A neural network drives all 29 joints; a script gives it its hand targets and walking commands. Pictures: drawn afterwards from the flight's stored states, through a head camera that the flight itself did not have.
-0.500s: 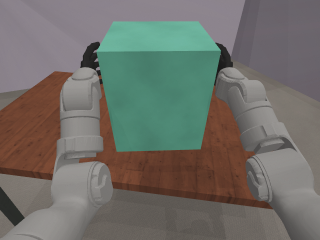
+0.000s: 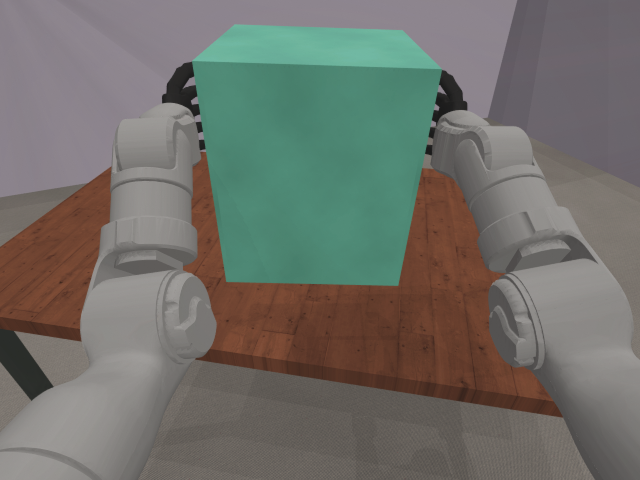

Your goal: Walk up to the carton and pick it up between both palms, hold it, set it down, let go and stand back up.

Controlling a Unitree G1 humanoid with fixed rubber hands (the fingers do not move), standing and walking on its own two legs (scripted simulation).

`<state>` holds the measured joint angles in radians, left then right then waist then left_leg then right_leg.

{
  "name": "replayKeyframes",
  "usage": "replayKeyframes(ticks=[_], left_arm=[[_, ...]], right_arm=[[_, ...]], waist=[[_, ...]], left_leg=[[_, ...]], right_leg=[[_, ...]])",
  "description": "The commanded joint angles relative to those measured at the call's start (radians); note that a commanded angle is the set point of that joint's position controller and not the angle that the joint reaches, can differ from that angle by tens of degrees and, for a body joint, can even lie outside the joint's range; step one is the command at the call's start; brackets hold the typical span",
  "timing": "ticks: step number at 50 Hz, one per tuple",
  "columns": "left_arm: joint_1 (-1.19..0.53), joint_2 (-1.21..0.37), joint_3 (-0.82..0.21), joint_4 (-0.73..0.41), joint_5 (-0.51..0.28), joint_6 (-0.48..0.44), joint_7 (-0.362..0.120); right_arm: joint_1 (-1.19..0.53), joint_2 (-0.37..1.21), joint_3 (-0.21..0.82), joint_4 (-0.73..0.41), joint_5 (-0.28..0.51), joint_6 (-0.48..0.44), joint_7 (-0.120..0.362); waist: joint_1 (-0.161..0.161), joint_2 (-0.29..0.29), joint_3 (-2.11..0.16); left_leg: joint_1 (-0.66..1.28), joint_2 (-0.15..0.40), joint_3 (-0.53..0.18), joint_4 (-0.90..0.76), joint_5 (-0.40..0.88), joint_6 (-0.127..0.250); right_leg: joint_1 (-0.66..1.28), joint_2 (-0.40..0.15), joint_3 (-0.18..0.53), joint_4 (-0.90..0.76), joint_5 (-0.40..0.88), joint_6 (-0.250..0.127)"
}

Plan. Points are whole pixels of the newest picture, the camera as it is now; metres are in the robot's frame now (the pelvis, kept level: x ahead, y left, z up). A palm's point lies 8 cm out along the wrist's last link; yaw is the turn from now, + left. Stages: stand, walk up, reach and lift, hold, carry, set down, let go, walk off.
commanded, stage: hold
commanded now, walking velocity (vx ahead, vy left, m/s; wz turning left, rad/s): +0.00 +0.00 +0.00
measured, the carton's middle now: (315, 154) +0.41 +0.02 +0.27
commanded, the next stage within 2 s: none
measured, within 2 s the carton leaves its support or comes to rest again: neither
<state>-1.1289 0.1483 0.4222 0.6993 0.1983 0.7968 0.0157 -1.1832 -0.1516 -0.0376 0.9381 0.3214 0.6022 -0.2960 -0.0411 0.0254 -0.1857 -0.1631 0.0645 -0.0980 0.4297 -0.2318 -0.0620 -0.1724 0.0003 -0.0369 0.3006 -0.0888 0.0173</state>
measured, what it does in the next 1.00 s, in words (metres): stands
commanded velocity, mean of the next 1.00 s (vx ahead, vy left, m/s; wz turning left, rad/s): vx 0.00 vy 0.00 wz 0.00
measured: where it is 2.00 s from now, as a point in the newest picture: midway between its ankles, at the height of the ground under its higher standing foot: outside the picture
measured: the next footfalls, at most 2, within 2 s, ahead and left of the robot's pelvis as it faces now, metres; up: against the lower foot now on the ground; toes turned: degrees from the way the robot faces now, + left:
none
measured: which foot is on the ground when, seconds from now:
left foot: down 0.00-1.00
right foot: down 0.00-1.00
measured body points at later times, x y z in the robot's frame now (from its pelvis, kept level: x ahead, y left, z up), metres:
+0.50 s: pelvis +0.01 +0.01 +0.00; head -0.07 +0.02 +0.44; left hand +0.40 +0.18 +0.29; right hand +0.40 -0.13 +0.30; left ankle +0.01 +0.16 -0.74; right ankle +0.05 -0.13 -0.74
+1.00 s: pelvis +0.01 +0.00 +0.00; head -0.08 +0.01 +0.44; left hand +0.40 +0.18 +0.31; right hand +0.41 -0.13 +0.30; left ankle +0.01 +0.16 -0.74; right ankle +0.05 -0.13 -0.74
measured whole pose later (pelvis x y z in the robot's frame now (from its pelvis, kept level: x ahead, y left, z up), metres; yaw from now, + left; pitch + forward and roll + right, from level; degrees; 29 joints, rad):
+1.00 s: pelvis +0.01 +0.00 +0.00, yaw +1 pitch -3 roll -2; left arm -1.07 0.12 0.42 0.60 0.22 0.83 0.00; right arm -1.16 -0.16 -0.01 0.89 0.37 0.63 -0.31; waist -0.05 0.03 -0.17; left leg -0.14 0.06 -0.11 0.44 -0.25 -0.06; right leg -0.14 0.01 -0.02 0.30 -0.11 0.02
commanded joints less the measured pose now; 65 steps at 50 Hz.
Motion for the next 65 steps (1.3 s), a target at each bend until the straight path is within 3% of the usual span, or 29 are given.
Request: replayKeyframes(ticks=[1, 4, 6, 7, 8, 11, 19, 21, 22, 25, 29, 30, 31, 32, 34, 39, 40, 41, 47, 48, 49, 52, 53, 55, 56, 60, 62, 63, 65], left_arm=[[-0.783, -0.709, -0.319, -0.060, -0.178, -0.073, -0.148], [-0.699, -0.678, -0.303, -0.103, -0.153, -0.064, -0.162], [-0.737, -0.704, -0.341, -0.164, -0.166, -0.053, -0.178], [-0.684, -0.691, -0.330, -0.152, -0.165, -0.053, -0.178], [-0.706, -0.706, -0.354, -0.177, -0.146, -0.044, -0.184], [-0.696, -0.746, -0.366, -0.171, -0.149, -0.039, -0.183], [-0.776, -0.812, -0.488, -0.406, -0.214, -0.067, -0.136], [-0.751, -0.815, -0.502, -0.407, -0.215, -0.050, -0.118], [-0.766, -0.802, -0.494, -0.456, -0.236, -0.053, -0.112], [-0.699, -0.779, -0.481, -0.410, -0.192, -0.024, -0.113], [-0.646, -0.713, -0.409, -0.336, -0.136, -0.005, -0.127], [-0.665, -0.711, -0.397, -0.344, -0.143, -0.002, -0.133], [-0.661, -0.730, -0.406, -0.327, -0.152, 0.002, -0.139], [-0.650, -0.715, -0.389, -0.299, -0.140, 0.004, -0.143], [-0.697, -0.702, -0.388, -0.364, -0.138, -0.005, -0.148], [-0.711, -0.738, -0.378, -0.267, -0.146, -0.018, -0.159], [-0.711, -0.759, -0.418, -0.332, -0.163, -0.022, -0.159], [-0.739, -0.753, -0.400, -0.317, -0.169, -0.025, -0.152], [-0.781, -0.770, -0.391, -0.186, -0.177, -0.038, -0.132], [-0.779, -0.769, -0.365, -0.151, -0.170, -0.042, -0.129], [-0.788, -0.762, -0.383, -0.188, -0.188, -0.046, -0.130], [-0.722, -0.703, -0.353, -0.175, -0.175, -0.043, -0.130], [-0.697, -0.717, -0.363, -0.175, -0.176, -0.046, -0.135], [-0.701, -0.702, -0.366, -0.198, -0.175, -0.040, -0.142], [-0.686, -0.706, -0.388, -0.249, -0.171, -0.037, -0.147], [-0.742, -0.728, -0.406, -0.269, -0.188, -0.036, -0.153], [-0.751, -0.737, -0.427, -0.295, -0.188, -0.038, -0.152], [-0.710, -0.716, -0.406, -0.290, -0.187, -0.041, -0.142], [-0.707, -0.727, -0.382, -0.291, -0.158, -0.032, -0.146]], right_arm=[[-0.897, 0.727, 0.153, -0.362, 0.168, -0.023, 0.127], [-0.829, 0.697, 0.159, -0.390, 0.181, -0.013, 0.111], [-0.759, 0.690, 0.178, -0.382, 0.210, -0.002, 0.099], [-0.753, 0.699, 0.201, -0.376, 0.212, 0.004, 0.094], [-0.763, 0.668, 0.171, -0.368, 0.207, 0.003, 0.097], [-0.789, 0.719, 0.201, -0.402, 0.226, 0.000, 0.102], [-0.915, 0.765, 0.265, -0.602, 0.262, -0.036, 0.133], [-0.817, 0.720, 0.239, -0.528, 0.261, -0.024, 0.131], [-0.864, 0.740, 0.261, -0.608, 0.256, -0.025, 0.131], [-0.780, 0.703, 0.243, -0.545, 0.246, -0.001, 0.132], [-0.698, 0.679, 0.227, -0.398, 0.235, 0.023, 0.146], [-0.724, 0.693, 0.258, -0.424, 0.250, 0.022, 0.148], [-0.712, 0.701, 0.249, -0.415, 0.244, 0.019, 0.141], [-0.738, 0.692, 0.269, -0.422, 0.254, 0.017, 0.138], [-0.777, 0.713, 0.268, -0.477, 0.255, 0.004, 0.137], [-0.807, 0.733, 0.246, -0.484, 0.226, -0.001, 0.136], [-0.823, 0.734, 0.260, -0.555, 0.243, -0.017, 0.134], [-0.852, 0.751, 0.284, -0.522, 0.245, -0.011, 0.130], [-0.926, 0.735, 0.203, -0.480, 0.202, -0.023, 0.139], [-0.940, 0.750, 0.199, -0.423, 0.203, -0.020, 0.137], [-0.911, 0.725, 0.195, -0.467, 0.224, -0.022, 0.137], [-0.861, 0.732, 0.210, -0.459, 0.213, -0.005, 0.122], [-0.887, 0.718, 0.200, -0.473, 0.217, -0.005, 0.114], [-0.797, 0.710, 0.221, -0.442, 0.233, 0.008, 0.103], [-0.760, 0.678, 0.201, -0.443, 0.230, 0.010, 0.102], [-0.799, 0.724, 0.210, -0.415, 0.246, 0.016, 0.121], [-0.812, 0.715, 0.210, -0.463, 0.249, 0.012, 0.122], [-0.803, 0.723, 0.242, -0.478, 0.252, 0.008, 0.120], [-0.800, 0.716, 0.260, -0.496, 0.260, 0.005, 0.111]], waist=[[-0.025, -0.001, -0.312], [-0.048, 0.009, -0.337], [-0.065, 0.072, -0.335], [-0.070, 0.044, -0.316], [-0.062, 0.096, -0.295], [-0.045, 0.059, -0.233], [-0.041, 0.084, -0.411], [-0.075, 0.079, -0.384], [-0.062, 0.063, -0.426], [-0.082, 0.072, -0.371], [-0.071, 0.065, -0.246], [-0.033, 0.066, -0.273], [-0.048, 0.071, -0.288], [-0.034, 0.040, -0.257], [-0.023, 0.073, -0.331], [-0.034, -0.009, -0.245], [-0.040, 0.056, -0.318], [-0.030, 0.020, -0.325], [-0.029, 0.045, -0.277], [-0.002, 0.031, -0.245], [-0.031, 0.035, -0.295], [-0.039, -0.017, -0.353], [-0.059, 0.011, -0.356], [-0.044, 0.024, -0.359], [-0.077, 0.061, -0.379], [-0.062, 0.068, -0.327], [-0.048, 0.108, -0.358], [-0.047, 0.053, -0.348], [-0.036, 0.046, -0.314]], left_leg=[[-0.183, -0.105, 0.078, -0.122, 0.027, 0.013], [-0.102, -0.122, 0.073, -0.086, 0.171, -0.007], [-0.082, -0.121, 0.071, -0.073, 0.265, -0.017], [-0.089, -0.127, 0.067, -0.081, 0.282, -0.019], [-0.106, -0.123, 0.060, -0.084, 0.245, -0.025], [-0.138, -0.122, 0.073, -0.103, 0.161, -0.018], [-0.075, -0.126, 0.057, -0.069, 0.250, -0.028], [-0.032, -0.111, 0.053, -0.054, 0.306, -0.050], [-0.047, -0.120, 0.056, -0.054, 0.319, -0.053], [-0.055, -0.128, 0.049, -0.064, 0.237, -0.043], [-0.099, -0.104, 0.050, -0.100, 0.163, -0.031], [-0.130, -0.110, 0.060, -0.109, 0.179, -0.034], [-0.101, -0.110, 0.069, -0.099, 0.191, -0.033], [-0.116, -0.108, 0.071, -0.112, 0.195, -0.022], [-0.104, -0.117, 0.073, -0.086, 0.257, -0.035], [-0.114, -0.117, 0.074, -0.090, 0.218, -0.021], [-0.093, -0.122, 0.070, -0.088, 0.244, -0.028], [-0.098, -0.118, 0.074, -0.078, 0.217, -0.024], [-0.215, -0.101, 0.080, -0.138, -0.032, 0.006], [-0.247, -0.093, 0.086, -0.148, -0.032, 0.014], [-0.204, -0.105, 0.084, -0.134, 0.028, 0.014], [-0.115, -0.119, 0.067, -0.093, 0.131, 0.006], [-0.113, -0.123, 0.066, -0.081, 0.192, -0.006], [-0.074, -0.126, 0.070, -0.080, 0.227, -0.016], [-0.072, -0.122, 0.057, -0.073, 0.259, -0.027], [-0.125, -0.117, 0.052, -0.100, 0.155, -0.017], [-0.133, -0.118, 0.063, -0.092, 0.200, -0.027], [-0.105, -0.122, 0.068, -0.074, 0.263, -0.023], [-0.089, -0.123, 0.061, -0.064, 0.277, -0.025]], right_leg=[[0.371, 0.082, 0.041, -0.011, 0.013, 0.011], [0.410, 0.091, 0.046, -0.015, 0.146, 0.018], [0.404, 0.078, 0.054, -0.006, 0.232, 0.015], [0.424, 0.086, 0.056, -0.010, 0.246, 0.014], [0.413, 0.073, 0.052, -0.016, 0.193, 0.009], [0.377, 0.076, 0.039, -0.011, 0.108, 0.015], [0.389, 0.110, 0.021, 0.015, 0.172, 0.017], [0.377, 0.106, 0.013, 0.008, 0.199, 0.008], [0.407, 0.121, 0.023, 0.023, 0.205, 0.015], [0.384, 0.100, 0.022, 0.007, 0.149, 0.018], [0.383, 0.105, 0.030, 0.005, 0.089, 0.009], [0.400, 0.110, 0.034, 0.016, 0.119, 0.011], [0.394, 0.103, 0.020, 0.019, 0.120, 0.017], [0.397, 0.104, 0.025, 0.009, 0.123, 0.013], [0.418, 0.109, 0.023, 0.021, 0.190, 0.014], [0.375, 0.105, 0.027, -0.005, 0.135, 0.020], [0.407, 0.106, 0.027, 0.009, 0.175, 0.012], [0.391, 0.114, 0.030, 0.017, 0.141, 0.007], [0.343, 0.109, 0.038, -0.002, -0.042, 0.014], [0.356, 0.093, 0.034, -0.002, -0.037, 0.016], [0.365, 0.107, 0.046, -0.009, 0.029, 0.019], [0.372, 0.095, 0.042, -0.003, 0.091, 0.014], [0.385, 0.100, 0.053, -0.016, 0.145, 0.019], [0.395, 0.100, 0.045, 0.007, 0.197, 0.022], [0.406, 0.106, 0.053, -0.001, 0.218, 0.014], [0.386, 0.099, 0.045, 0.003, 0.136, 0.023], [0.402, 0.097, 0.042, 0.006, 0.148, 0.007], [0.407, 0.107, 0.044, 0.007, 0.206, 0.010], [0.408, 0.094, 0.043, 0.006, 0.205, 0.015]])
